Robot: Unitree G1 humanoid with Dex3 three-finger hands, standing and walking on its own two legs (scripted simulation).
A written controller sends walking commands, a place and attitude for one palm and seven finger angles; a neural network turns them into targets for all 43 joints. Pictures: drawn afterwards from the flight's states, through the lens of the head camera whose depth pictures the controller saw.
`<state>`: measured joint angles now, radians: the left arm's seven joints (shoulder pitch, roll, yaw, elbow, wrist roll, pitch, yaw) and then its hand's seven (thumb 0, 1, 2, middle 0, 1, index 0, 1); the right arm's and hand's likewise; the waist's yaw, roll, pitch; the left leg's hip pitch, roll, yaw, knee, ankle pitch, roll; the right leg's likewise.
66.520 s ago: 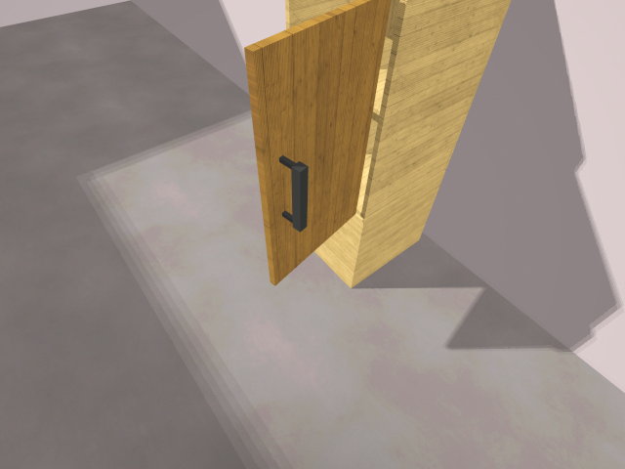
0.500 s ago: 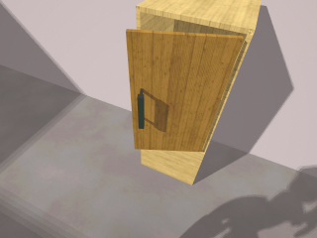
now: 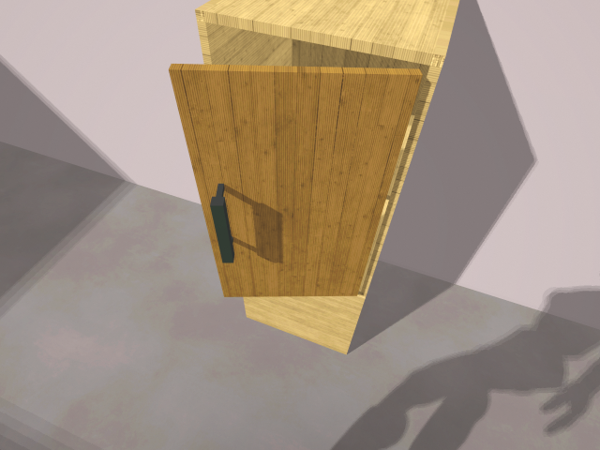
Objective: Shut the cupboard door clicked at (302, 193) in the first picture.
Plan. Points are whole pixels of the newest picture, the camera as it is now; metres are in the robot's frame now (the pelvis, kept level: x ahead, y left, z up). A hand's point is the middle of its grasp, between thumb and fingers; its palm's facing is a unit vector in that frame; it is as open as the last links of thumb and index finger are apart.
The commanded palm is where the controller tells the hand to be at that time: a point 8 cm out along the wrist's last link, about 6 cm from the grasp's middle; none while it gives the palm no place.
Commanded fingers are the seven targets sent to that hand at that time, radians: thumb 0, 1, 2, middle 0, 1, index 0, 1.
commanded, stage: shuffle to correct the standing spot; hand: left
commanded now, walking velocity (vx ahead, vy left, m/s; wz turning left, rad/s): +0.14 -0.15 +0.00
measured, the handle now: (224, 224) +0.50 +0.15 -0.04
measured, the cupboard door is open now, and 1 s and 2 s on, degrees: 22 22 22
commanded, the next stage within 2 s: come to a stop and stand still in 0.08 s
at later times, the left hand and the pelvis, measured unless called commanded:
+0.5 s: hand out of the picture +0.06 +0.11 -0.19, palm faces +0.08 -0.99 -0.11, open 7.3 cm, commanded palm none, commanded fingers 0.00 0.90 0.90 -0.20 -0.30 -0.20 -0.30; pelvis +0.07 -0.04 +0.00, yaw +1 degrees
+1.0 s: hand out of the picture +0.06 +0.16 -0.17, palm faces +0.04 -0.97 -0.23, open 7.4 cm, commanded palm none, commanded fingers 0.00 0.90 0.90 -0.20 -0.30 -0.20 -0.30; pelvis +0.00 -0.03 -0.01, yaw +2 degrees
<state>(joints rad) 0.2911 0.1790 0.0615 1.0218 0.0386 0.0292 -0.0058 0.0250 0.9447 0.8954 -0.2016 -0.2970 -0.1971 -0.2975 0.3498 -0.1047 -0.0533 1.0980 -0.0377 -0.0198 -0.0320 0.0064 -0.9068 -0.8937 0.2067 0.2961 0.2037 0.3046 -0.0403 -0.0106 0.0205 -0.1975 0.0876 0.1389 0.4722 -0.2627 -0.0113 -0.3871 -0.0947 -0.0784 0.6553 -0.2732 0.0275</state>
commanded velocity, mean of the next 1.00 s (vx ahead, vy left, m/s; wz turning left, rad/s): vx -0.04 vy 0.00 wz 0.00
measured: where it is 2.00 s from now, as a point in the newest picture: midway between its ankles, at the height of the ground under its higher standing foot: outside the picture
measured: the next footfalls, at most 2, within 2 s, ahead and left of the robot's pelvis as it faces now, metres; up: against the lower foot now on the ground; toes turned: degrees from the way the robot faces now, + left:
right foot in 0.06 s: +0.10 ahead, -0.16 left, +0.00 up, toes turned -6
left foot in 0.32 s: +0.10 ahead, +0.05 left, +0.00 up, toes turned +7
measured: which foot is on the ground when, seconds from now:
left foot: down 0.00-0.06, up 0.08-0.30, down 0.32-1.00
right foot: up 0.00-0.04, down 0.06-1.00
